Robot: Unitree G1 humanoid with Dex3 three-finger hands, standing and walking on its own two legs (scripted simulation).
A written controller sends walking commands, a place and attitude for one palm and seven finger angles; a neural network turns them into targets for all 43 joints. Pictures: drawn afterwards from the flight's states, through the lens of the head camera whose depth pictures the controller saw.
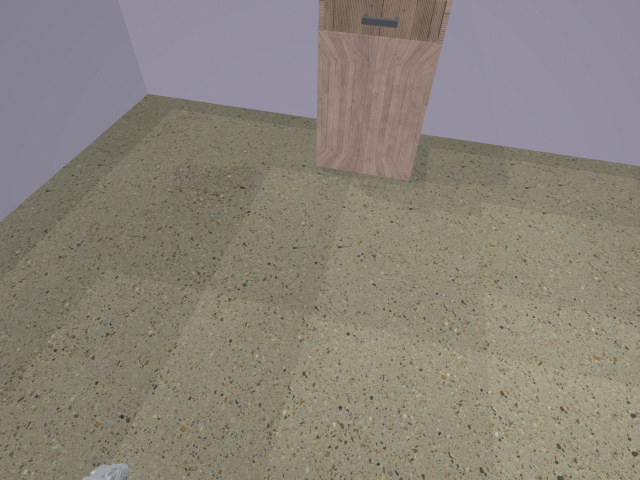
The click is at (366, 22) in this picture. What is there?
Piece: drawer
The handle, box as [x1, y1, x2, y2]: [361, 14, 397, 27]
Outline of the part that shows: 362,16 361,23 392,27 396,27 397,17 394,19 369,17 367,14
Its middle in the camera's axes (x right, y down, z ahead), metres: +0.22 -0.82 +1.45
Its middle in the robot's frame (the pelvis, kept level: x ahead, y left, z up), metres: +1.65 -0.15 -0.02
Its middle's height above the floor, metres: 0.75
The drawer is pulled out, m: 0.00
